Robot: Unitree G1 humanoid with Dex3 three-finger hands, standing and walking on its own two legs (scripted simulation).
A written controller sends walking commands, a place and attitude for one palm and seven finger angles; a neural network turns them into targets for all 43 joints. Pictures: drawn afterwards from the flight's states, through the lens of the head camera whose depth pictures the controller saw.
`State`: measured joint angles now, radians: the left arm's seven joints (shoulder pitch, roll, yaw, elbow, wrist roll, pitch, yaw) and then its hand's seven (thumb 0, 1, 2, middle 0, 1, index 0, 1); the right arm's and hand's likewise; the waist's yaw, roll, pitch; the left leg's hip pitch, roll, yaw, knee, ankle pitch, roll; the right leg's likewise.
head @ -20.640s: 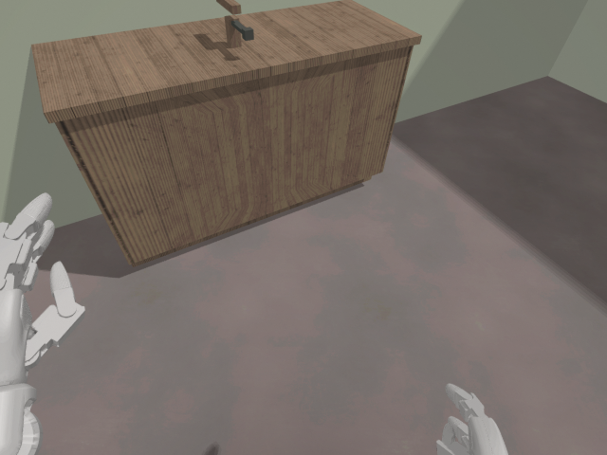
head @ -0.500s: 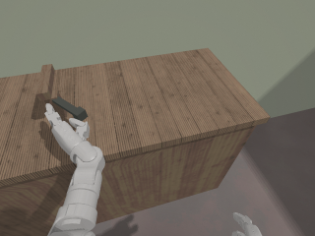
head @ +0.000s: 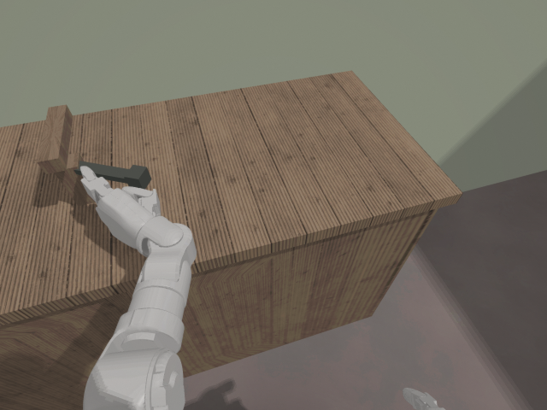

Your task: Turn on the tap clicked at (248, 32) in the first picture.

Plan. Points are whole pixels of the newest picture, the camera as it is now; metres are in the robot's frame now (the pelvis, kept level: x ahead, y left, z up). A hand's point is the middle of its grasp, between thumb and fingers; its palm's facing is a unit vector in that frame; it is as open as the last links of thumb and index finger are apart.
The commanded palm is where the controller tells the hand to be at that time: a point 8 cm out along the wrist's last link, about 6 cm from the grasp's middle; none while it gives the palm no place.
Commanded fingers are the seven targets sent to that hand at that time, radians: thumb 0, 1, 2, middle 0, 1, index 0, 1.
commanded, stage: push the lever round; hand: left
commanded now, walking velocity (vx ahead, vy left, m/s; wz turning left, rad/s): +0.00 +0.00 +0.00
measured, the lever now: (138, 178) +0.45 +0.23 +0.09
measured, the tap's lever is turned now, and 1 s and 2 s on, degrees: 60 78 78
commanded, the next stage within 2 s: lift the hand up off the lever in 0.58 s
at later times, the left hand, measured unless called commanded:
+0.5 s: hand (156, 186) +0.44 +0.20 +0.08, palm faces +0.83 -0.54 -0.11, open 7.9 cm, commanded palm +0.39 +0.22 +0.09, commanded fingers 0.00 0.90 0.90 -0.15 -0.15 -0.15 -0.15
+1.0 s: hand (152, 177) +0.45 +0.21 +0.09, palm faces +0.83 -0.55 -0.09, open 7.8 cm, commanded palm +0.39 +0.22 +0.10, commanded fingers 0.00 0.90 0.90 -0.15 -0.15 -0.15 -0.15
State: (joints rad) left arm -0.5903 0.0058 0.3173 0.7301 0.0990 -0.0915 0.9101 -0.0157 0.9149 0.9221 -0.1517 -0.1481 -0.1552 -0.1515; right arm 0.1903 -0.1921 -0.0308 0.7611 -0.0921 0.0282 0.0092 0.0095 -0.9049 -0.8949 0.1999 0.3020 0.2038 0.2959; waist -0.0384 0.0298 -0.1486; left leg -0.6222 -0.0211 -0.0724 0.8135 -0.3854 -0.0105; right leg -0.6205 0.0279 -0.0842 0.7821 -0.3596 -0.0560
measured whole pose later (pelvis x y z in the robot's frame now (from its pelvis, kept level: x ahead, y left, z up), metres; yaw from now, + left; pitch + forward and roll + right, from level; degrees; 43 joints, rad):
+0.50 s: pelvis +0.00 -0.01 +0.00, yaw +0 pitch +12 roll +0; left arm -0.66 0.06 0.39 0.82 0.13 -0.12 0.92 0.01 0.89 0.91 -0.15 -0.15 -0.13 -0.14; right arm 0.23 -0.20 -0.04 0.76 -0.10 0.03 0.02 0.01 -0.91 -0.89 0.20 0.30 0.20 0.30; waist -0.07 0.02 -0.16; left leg -0.64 -0.01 -0.07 0.81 -0.39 -0.02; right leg -0.64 0.04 -0.09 0.78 -0.36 -0.07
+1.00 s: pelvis +0.01 +0.00 +0.00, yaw -1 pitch +13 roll -1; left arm -0.69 0.08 0.43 0.84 0.12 -0.12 0.90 0.01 0.90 0.91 -0.15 -0.15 -0.15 -0.15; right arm 0.29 -0.20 -0.05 0.77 -0.10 0.03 0.04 0.01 -0.91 -0.89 0.20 0.30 0.20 0.30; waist -0.08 0.03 -0.15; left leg -0.63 -0.01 -0.06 0.80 -0.39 -0.01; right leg -0.63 0.04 -0.07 0.76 -0.36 -0.06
